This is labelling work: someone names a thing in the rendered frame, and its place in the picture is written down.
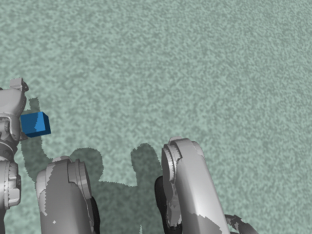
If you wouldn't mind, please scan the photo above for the cube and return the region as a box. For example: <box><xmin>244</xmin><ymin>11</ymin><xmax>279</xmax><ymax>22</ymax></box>
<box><xmin>20</xmin><ymin>112</ymin><xmax>51</xmax><ymax>138</ymax></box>

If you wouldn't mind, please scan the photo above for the right robot foot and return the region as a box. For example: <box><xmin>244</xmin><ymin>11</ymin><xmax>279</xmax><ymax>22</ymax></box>
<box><xmin>155</xmin><ymin>176</ymin><xmax>182</xmax><ymax>234</ymax></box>

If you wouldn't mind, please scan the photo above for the right robot hand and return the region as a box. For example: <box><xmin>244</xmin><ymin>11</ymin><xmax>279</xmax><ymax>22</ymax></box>
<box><xmin>225</xmin><ymin>214</ymin><xmax>258</xmax><ymax>234</ymax></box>

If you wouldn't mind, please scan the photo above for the left robot foot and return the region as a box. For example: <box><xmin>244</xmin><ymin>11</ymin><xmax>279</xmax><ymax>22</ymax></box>
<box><xmin>90</xmin><ymin>196</ymin><xmax>100</xmax><ymax>234</ymax></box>

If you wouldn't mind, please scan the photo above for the left robot hand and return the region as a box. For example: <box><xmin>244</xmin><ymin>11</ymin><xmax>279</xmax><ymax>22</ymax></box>
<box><xmin>0</xmin><ymin>78</ymin><xmax>29</xmax><ymax>141</ymax></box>

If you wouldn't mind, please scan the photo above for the left robot arm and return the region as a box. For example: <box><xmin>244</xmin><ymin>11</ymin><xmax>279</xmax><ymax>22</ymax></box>
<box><xmin>0</xmin><ymin>113</ymin><xmax>21</xmax><ymax>234</ymax></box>

